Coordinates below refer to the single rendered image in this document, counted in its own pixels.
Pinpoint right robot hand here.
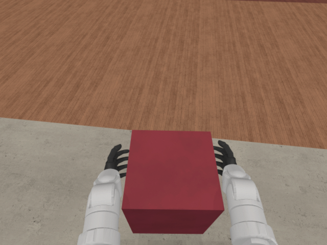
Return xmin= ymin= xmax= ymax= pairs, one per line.
xmin=213 ymin=140 xmax=237 ymax=176

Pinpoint carton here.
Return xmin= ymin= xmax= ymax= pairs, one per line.
xmin=122 ymin=130 xmax=224 ymax=234

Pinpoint left robot forearm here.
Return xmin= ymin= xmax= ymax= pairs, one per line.
xmin=77 ymin=169 xmax=122 ymax=245

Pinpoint left robot hand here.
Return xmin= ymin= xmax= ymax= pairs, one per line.
xmin=104 ymin=144 xmax=129 ymax=178

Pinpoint right robot forearm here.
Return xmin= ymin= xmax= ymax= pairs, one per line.
xmin=222 ymin=164 xmax=278 ymax=245

